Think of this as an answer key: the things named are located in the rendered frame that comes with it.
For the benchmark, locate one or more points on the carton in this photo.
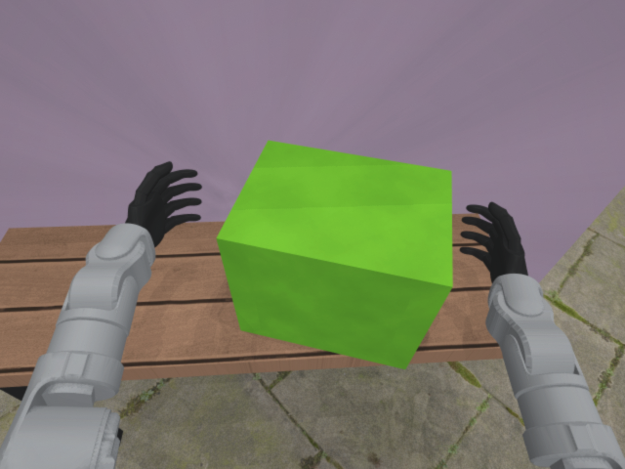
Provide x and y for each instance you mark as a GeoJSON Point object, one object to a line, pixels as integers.
{"type": "Point", "coordinates": [340, 252]}

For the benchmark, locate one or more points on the robot left forearm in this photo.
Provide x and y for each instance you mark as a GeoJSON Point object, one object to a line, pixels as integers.
{"type": "Point", "coordinates": [83, 361]}

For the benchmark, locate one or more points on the robot right forearm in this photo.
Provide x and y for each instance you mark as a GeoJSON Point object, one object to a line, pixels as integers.
{"type": "Point", "coordinates": [563, 429]}

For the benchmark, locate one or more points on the robot left upper arm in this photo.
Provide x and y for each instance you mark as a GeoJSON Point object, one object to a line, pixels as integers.
{"type": "Point", "coordinates": [66, 437]}

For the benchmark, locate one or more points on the robot left hand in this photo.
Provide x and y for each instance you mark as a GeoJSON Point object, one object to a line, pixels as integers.
{"type": "Point", "coordinates": [149, 209]}

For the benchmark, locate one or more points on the robot right hand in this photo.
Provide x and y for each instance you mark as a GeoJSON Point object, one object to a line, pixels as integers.
{"type": "Point", "coordinates": [505, 253]}

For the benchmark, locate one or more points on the table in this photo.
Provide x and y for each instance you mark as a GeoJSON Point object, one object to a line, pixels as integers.
{"type": "Point", "coordinates": [185, 322]}

